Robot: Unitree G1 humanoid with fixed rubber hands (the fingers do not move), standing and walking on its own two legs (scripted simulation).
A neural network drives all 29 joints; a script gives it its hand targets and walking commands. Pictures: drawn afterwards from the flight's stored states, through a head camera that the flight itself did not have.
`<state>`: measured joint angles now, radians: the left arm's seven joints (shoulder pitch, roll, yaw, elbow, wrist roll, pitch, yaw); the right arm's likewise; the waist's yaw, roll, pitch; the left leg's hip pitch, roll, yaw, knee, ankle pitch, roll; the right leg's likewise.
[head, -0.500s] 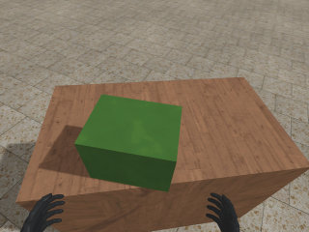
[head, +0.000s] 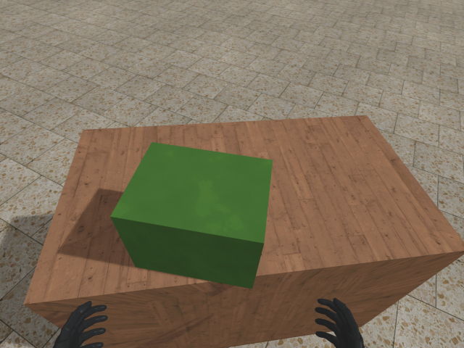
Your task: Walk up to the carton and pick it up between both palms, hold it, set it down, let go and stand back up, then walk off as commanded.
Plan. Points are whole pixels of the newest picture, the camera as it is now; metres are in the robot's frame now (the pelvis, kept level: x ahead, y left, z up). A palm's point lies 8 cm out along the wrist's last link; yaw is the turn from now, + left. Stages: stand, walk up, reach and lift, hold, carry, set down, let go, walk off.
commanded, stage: let go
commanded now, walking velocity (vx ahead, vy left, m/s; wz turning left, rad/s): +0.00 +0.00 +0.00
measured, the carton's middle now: (201, 215) +0.39 +0.04 -0.01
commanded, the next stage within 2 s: stand in 0.38 s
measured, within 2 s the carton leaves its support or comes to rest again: neither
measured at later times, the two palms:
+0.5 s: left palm out of the picture +0.17 +0.26 -0.05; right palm out of the picture +0.13 -0.25 -0.09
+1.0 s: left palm out of the picture +0.16 +0.28 -0.06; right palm out of the picture +0.10 -0.27 -0.09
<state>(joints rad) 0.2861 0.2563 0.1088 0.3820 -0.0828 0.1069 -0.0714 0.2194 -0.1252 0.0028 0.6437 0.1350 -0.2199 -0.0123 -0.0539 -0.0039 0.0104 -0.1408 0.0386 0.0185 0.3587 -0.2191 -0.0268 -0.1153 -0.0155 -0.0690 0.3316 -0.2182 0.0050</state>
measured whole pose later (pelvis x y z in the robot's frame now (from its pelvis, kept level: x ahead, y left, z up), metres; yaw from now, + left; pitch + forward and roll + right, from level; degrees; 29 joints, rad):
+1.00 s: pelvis -0.01 +0.01 +0.00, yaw +0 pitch -2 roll -1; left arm 0.25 0.29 0.11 0.51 -0.02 -0.03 -0.01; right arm 0.17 -0.29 -0.05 0.81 0.05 -0.05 0.01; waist -0.05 0.00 0.01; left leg -0.16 0.04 0.02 0.45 -0.26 -0.01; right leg -0.12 -0.02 -0.07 0.37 -0.23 0.00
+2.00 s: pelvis -0.19 -0.03 -0.03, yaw +0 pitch -7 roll +3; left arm 0.17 0.36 0.11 0.60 -0.01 0.04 0.02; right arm 0.24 -0.39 -0.10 0.65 0.05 0.08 0.02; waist -0.06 0.03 0.18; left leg -0.24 -0.11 -0.06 0.98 -0.48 -0.01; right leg -0.37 -0.03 -0.06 0.69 -0.20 -0.08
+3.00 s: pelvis -0.43 +0.01 -0.02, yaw +1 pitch -2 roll -1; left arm 0.25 0.38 0.11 0.65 -0.01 -0.01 0.02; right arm 0.36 -0.40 -0.06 0.75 0.05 -0.02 0.00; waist -0.05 0.02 0.09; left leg -0.21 -0.05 -0.09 0.65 -0.41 0.03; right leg -0.33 0.04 0.05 0.65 -0.36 -0.06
